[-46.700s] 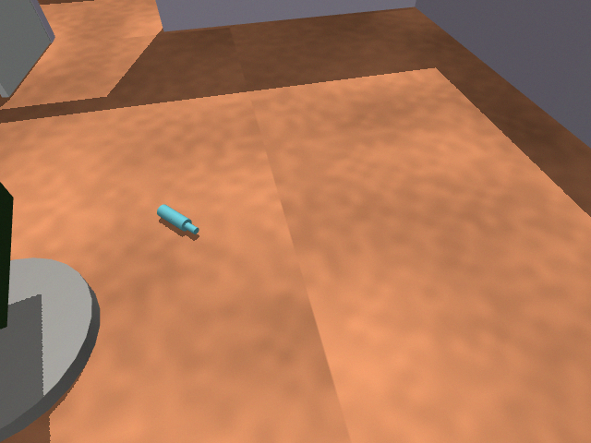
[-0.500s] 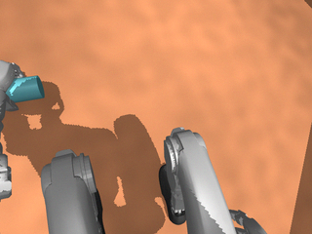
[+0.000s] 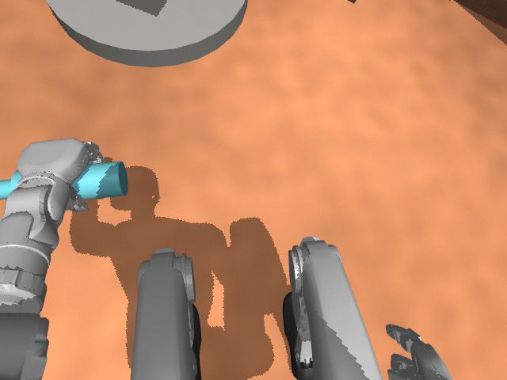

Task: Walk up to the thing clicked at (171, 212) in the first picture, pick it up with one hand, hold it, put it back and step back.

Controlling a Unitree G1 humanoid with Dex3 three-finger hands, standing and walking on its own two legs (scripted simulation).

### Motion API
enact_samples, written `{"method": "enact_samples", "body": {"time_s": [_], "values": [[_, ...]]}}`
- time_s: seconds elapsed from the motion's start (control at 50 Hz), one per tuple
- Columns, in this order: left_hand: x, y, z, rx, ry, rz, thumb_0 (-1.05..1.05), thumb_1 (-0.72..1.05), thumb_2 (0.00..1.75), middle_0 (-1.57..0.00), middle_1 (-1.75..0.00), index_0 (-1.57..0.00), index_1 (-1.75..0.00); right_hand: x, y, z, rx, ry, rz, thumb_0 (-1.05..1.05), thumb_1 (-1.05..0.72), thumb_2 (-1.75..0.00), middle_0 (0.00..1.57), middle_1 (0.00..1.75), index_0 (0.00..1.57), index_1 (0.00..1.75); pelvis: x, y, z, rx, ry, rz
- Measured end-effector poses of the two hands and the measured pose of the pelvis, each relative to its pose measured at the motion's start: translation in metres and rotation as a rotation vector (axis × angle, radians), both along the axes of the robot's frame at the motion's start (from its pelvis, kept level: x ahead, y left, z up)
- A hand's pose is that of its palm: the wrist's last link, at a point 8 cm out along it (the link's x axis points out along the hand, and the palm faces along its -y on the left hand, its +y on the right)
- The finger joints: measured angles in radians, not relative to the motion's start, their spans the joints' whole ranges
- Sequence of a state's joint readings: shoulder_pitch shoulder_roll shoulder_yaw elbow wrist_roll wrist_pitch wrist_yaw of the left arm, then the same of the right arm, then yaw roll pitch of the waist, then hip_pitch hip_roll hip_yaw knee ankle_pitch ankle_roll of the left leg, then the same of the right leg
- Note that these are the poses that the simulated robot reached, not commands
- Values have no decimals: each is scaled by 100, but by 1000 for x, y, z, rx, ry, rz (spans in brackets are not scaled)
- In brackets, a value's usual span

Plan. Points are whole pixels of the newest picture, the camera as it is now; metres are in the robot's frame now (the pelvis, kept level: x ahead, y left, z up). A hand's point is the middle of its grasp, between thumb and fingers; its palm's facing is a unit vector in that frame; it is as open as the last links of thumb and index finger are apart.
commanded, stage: lift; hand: left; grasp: from above
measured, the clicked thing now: (54, 184) +0.44 +0.32 -0.12
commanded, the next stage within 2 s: hold in 1.02 s
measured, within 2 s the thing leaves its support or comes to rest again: neither
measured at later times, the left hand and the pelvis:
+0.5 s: hand out of the picture +0.36 +0.26 +0.11, palm faces -0.44 -0.11 -0.89, open 8.6 cm; pelvis +0.02 +0.00 +0.18, yaw +3 degrees
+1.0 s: hand out of the picture +0.37 +0.24 +0.21, palm faces -0.44 -0.11 -0.89, open 8.7 cm; pelvis +0.06 +0.00 +0.29, yaw +3 degrees
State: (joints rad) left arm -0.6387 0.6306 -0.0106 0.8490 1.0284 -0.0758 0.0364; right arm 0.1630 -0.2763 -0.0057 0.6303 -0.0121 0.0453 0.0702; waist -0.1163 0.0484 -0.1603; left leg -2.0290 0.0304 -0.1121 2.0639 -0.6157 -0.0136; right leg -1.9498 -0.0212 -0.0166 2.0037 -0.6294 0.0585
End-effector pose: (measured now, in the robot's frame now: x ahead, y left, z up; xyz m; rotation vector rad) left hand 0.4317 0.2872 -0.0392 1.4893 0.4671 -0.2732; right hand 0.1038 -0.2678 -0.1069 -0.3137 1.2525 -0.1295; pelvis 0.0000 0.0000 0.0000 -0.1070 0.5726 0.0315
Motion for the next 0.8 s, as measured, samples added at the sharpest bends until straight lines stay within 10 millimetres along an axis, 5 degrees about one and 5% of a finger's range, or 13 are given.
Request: {"method": "enact_samples", "body": {"time_s": [0.44,0.8], "values": [[-61,-26,189,-20,-15,28,0,22,28,-80,-43,-84,-39,42,14,157,37,-179,-55,1,-90,-89,21,30,21,30,18,-3,163,58,-178,16],[-66,-42,277,-7,-8,50,0,20,34,-78,-46,-82,-43,50,7,251,25,-229,-89,1,-90,-90,20,30,21,30,46,-5,255,85,-327,20]]}}
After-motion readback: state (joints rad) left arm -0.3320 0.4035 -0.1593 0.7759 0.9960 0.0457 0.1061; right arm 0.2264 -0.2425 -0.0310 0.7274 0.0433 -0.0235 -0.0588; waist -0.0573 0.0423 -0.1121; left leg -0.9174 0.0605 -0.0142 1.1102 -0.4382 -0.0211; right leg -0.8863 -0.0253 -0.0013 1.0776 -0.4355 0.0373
